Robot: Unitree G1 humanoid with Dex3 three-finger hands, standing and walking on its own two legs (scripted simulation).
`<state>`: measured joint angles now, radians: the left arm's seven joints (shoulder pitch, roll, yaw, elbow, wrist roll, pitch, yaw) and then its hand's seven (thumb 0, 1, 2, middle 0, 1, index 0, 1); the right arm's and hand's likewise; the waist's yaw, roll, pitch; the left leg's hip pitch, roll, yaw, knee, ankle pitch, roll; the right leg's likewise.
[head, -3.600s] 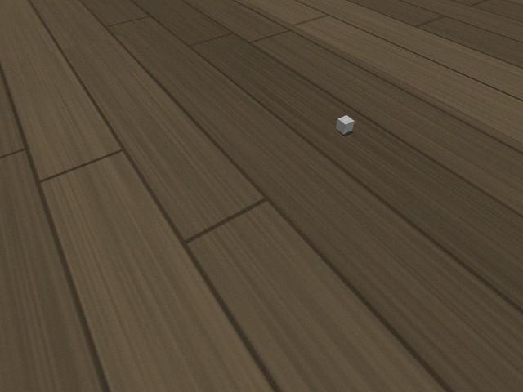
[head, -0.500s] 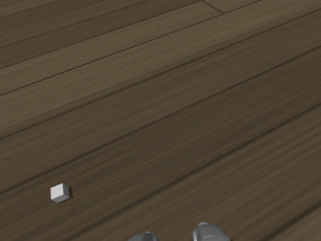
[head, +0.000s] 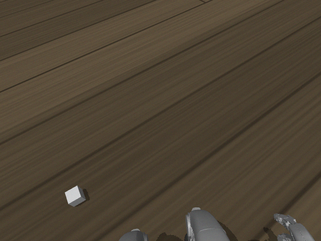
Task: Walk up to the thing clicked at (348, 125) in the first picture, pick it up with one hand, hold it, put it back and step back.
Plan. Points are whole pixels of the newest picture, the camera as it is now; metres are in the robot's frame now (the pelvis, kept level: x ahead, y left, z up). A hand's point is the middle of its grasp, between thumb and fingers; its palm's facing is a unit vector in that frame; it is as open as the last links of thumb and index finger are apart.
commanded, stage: walk up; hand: left
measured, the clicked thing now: (75, 196) +0.46 +0.52 -0.69
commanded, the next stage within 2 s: none
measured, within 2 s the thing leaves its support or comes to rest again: neither
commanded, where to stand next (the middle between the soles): +0.02 +0.41 m, yaw -23 degrees
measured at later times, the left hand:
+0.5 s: hand out of the picture +0.05 +0.60 -0.11, palm faces -0.12 -0.73 -0.68, open 7.4 cm
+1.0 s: hand out of the picture +0.04 +0.74 -0.10, palm faces -0.27 -0.76 -0.59, open 7.4 cm
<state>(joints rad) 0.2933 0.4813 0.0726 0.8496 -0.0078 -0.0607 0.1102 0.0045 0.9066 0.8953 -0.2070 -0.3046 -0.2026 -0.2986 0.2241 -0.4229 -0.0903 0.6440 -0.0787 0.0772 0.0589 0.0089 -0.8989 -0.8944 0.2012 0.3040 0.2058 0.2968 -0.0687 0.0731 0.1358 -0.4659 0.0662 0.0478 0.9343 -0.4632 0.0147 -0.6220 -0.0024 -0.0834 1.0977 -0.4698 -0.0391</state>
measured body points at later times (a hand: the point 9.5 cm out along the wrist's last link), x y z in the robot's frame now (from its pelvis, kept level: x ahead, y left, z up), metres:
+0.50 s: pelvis -0.07 +0.26 -0.02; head -0.05 +0.22 +0.42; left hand +0.05 +0.63 -0.07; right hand -0.02 -0.09 -0.13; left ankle -0.03 +0.38 -0.69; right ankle +0.02 +0.03 -0.64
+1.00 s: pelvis -0.12 +0.47 +0.00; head -0.11 +0.42 +0.44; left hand +0.06 +0.78 -0.07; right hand -0.14 +0.12 -0.13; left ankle -0.08 +0.65 -0.68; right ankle -0.09 +0.26 -0.69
